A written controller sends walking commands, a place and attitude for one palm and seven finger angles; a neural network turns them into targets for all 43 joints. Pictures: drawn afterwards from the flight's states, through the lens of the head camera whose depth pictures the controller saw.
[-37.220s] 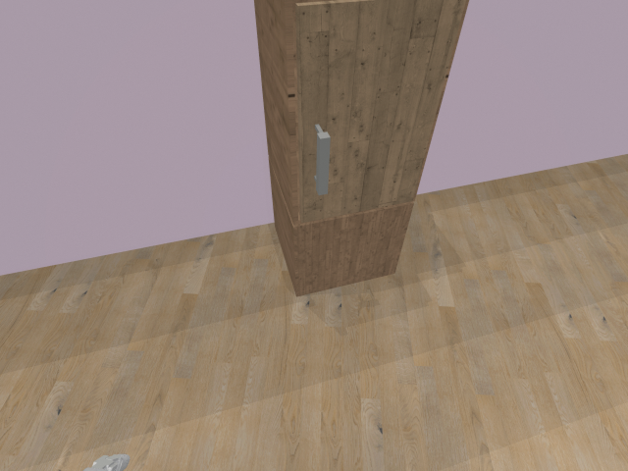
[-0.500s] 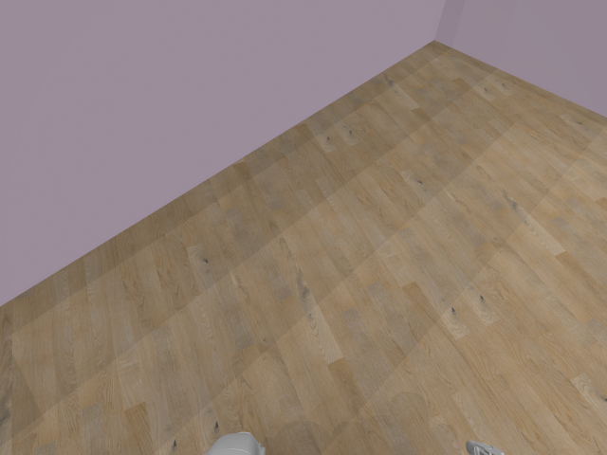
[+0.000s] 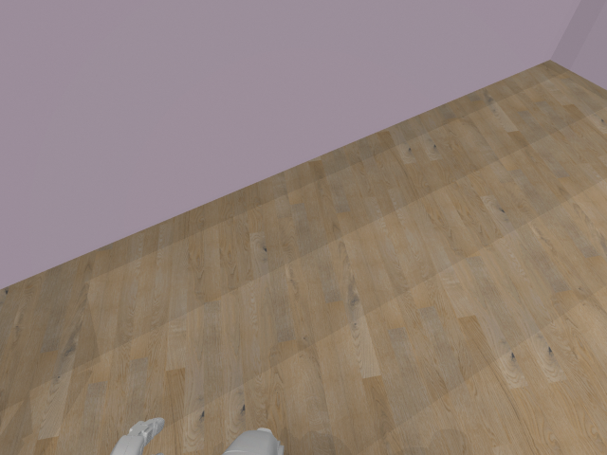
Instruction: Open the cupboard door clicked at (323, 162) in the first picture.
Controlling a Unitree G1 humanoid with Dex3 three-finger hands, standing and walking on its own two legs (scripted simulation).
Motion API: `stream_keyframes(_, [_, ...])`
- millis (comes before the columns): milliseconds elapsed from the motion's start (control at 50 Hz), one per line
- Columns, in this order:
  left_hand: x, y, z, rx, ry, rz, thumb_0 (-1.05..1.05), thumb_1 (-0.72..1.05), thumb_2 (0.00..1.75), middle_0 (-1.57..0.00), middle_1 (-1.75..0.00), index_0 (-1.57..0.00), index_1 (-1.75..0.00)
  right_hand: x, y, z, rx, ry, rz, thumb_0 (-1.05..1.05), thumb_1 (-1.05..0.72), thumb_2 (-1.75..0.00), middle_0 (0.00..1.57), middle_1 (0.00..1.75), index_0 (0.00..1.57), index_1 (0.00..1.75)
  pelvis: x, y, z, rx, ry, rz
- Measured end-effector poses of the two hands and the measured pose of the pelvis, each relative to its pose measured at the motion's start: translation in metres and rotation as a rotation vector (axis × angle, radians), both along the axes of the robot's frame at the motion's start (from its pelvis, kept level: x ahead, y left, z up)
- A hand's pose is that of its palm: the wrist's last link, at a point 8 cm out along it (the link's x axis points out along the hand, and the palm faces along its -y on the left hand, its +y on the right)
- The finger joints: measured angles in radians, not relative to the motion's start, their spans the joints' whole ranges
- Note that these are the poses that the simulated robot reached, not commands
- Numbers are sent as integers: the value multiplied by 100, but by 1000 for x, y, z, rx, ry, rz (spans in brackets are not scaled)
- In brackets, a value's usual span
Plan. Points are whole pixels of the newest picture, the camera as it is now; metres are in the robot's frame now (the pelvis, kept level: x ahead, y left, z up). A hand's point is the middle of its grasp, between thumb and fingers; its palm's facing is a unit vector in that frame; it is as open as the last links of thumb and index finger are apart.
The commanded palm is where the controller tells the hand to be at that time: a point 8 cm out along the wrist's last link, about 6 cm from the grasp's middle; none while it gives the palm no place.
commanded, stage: turn to face it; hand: left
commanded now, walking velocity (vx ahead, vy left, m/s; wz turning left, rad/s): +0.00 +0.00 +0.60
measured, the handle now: out of the picture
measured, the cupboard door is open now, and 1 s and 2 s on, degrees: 45 45 45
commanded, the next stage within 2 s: take the last steps up to it in 1.98 s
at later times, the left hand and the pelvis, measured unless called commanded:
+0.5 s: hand out of the picture +0.03 +0.24 -0.16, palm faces +0.33 -0.91 -0.25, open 7.4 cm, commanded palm none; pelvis +0.01 +0.01 +0.01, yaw +17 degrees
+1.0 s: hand out of the picture -0.02 +0.15 -0.15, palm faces +0.59 -0.77 -0.23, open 7.4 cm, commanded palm none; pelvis +0.05 -0.04 +0.01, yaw +37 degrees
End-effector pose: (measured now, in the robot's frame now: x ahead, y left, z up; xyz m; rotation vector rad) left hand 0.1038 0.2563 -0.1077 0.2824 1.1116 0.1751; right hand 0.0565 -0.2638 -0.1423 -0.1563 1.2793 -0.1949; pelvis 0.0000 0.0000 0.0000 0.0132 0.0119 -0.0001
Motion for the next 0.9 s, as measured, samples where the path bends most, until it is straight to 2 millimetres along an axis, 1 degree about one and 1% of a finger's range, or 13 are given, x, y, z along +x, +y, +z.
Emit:
stream_keyframes(80, [-25,-13,3,-24,46,59,0,90,90,-20,-30,-20,-30,16,-7,9,1,6,38,0,-91,-90,20,30,20,29,5,-5,9,20,-8,52])
stream_keyframes(180, [-52,-19,-7,-72,79,141,0,90,90,-21,-30,-20,-30,47,0,20,-7,-6,128,0,-91,-90,20,30,20,29,9,-6,12,30,-11,127])
stream_keyframes(240, [-71,-12,-19,-97,92,204,0,90,90,-21,-30,-20,-30,74,14,23,-23,-31,201,0,-91,-90,20,30,20,29,10,-1,7,21,-14,170])
stream_keyframes(300, [-92,2,-38,-118,113,269,0,90,90,-21,-30,-20,-30,102,31,22,-46,-91,271,0,-91,-90,20,30,20,29,12,10,-6,-1,-11,209])
stream_keyframes(340, [-103,11,-45,-116,144,305,1,90,90,-21,-30,-20,-30,114,42,24,-56,-125,305,0,-91,-90,20,30,20,29,11,12,-9,2,-11,230])
stream_keyframes(380, [-108,18,-44,-107,158,332,1,90,90,-21,-30,-20,-30,118,49,30,-61,-137,332,0,-91,-90,20,30,20,29,11,13,-5,-6,-9,245])
stream_keyframes(420, [-107,23,-38,-100,148,352,1,90,90,-20,-30,-20,-30,120,54,34,-64,-133,352,0,-91,-90,20,30,20,30,11,12,0,-16,-5,265])
stream_keyframes(540, [-96,27,-16,-67,72,387,1,91,90,-20,-30,-20,-30,120,55,32,-38,-89,400,0,-90,-90,21,30,20,30,15,3,9,-26,3,320])
stream_keyframes(620, [-86,18,-7,-37,34,406,1,91,90,-20,-30,-20,-30,123,45,21,-13,-55,420,0,-90,-90,21,30,20,30,21,-11,7,-23,9,367])
stream_keyframes(700, [-83,-1,-3,0,-10,436,0,91,90,-20,-30,-20,-30,135,28,2,12,-27,436,0,-90,-90,21,30,20,30,30,-30,-2,-7,12,418])
stream_keyframes(740, [-89,-14,1,1,-6,457,0,91,90,-20,-30,-20,-30,143,23,1,14,-12,456,0,-90,-90,21,30,20,30,33,-35,1,1,2,452])
stream_keyframes(800, [-102,-34,5,-18,20,504,0,90,90,-20,-30,-20,-30,157,20,6,15,-3,487,0,-90,-90,21,30,20,30,38,-39,8,17,-5,495])
stream_keyframes(900, [-123,-59,1,-68,55,585,0,90,90,-21,-30,-20,-30,183,29,17,10,-7,558,0,-91,-90,20,30,20,29,45,-43,14,35,-7,568])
